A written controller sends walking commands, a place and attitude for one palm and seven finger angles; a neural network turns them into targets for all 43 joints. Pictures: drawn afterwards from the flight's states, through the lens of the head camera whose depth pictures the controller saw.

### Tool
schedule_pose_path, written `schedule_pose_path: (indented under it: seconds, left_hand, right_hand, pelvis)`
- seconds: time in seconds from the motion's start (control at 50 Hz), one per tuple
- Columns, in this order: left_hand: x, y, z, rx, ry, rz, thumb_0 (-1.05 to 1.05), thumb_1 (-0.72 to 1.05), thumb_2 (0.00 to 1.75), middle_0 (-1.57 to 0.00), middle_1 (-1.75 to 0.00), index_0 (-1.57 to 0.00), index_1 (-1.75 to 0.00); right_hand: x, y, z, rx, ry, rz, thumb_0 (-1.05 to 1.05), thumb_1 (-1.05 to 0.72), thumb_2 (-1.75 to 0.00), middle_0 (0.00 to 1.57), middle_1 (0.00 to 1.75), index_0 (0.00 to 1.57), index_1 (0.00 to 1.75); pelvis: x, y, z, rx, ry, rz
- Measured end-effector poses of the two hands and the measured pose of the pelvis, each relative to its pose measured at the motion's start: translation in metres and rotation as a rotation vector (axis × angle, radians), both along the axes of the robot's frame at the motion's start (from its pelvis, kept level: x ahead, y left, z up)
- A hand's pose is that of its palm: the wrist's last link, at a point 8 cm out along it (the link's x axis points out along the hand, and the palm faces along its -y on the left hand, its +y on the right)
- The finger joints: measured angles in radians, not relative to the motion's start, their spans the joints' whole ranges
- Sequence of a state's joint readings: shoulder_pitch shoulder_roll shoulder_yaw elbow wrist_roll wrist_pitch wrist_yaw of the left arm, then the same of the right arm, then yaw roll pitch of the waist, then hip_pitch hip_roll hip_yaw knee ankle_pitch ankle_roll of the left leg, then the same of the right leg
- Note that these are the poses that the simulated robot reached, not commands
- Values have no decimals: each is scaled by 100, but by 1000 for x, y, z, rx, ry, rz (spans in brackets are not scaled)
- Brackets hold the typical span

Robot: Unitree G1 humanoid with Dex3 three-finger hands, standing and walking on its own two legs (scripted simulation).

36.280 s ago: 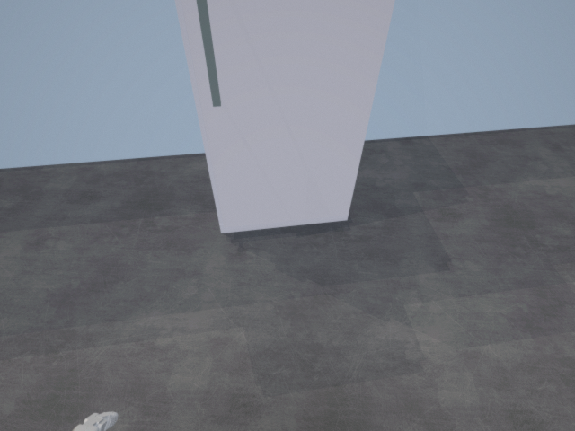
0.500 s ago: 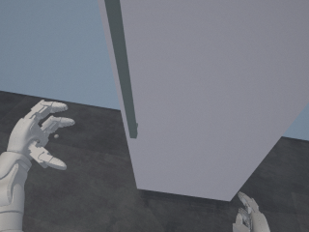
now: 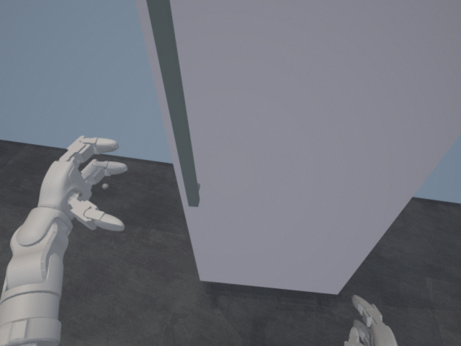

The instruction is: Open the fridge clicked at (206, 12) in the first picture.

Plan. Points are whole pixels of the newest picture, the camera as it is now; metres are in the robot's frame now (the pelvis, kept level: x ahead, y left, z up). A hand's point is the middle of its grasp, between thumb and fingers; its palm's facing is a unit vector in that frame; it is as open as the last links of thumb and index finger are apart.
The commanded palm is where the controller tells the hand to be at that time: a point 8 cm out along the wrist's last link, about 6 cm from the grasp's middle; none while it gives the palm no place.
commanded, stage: move the hooked fingers beside the handle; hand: left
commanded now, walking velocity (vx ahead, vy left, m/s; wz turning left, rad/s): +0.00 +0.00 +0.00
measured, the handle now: (183, 122) +0.46 +0.12 +0.16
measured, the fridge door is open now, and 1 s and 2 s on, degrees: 5 5 5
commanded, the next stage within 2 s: feel for the door with the fingertips in 1.68 s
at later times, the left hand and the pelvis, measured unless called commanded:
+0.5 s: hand (132, 167) +0.37 +0.20 +0.13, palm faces -0.03 -1.00 -0.02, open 14.0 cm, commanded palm +0.35 +0.26 +0.13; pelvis +0.01 -0.01 +0.00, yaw -1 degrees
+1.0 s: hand (142, 156) +0.41 +0.19 +0.12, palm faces -0.04 -1.00 +0.01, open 14.0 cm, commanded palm +0.38 +0.25 +0.13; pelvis +0.01 -0.01 -0.01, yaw -1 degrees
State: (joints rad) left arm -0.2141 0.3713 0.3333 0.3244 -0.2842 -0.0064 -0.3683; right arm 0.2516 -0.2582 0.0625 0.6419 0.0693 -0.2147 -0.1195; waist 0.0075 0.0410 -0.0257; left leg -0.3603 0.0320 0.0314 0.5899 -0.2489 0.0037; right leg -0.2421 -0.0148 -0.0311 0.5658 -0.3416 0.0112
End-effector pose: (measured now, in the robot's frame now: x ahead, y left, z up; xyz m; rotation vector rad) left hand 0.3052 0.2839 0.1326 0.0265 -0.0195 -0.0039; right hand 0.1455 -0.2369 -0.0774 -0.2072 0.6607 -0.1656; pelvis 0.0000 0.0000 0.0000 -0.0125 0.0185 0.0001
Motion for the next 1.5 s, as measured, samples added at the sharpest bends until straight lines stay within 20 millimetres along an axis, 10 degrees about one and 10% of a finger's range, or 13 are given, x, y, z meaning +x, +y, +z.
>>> schedule_pose_path:
  seconds: [1.02, 1.5]
  left_hand:
    - [86, -35, -11, -34, 14, -36, -1, -50, 30, -30, -120, -30, -120]
    - [68, -33, -15, -31, 27, -27, -1, -50, 30, -30, -120, -30, -120]
  right_hand:
    - [-44, -28, -23, -11, 226, -101, 1, -91, -90, 20, 30, 20, 30]
    - [-26, -12, -17, 2, 165, -60, 1, -91, -90, 20, 30, 20, 30]
  pelvis:
    - [10, -7, -5, 2, 72, -18]
    - [4, 0, -5, -3, 57, -13]
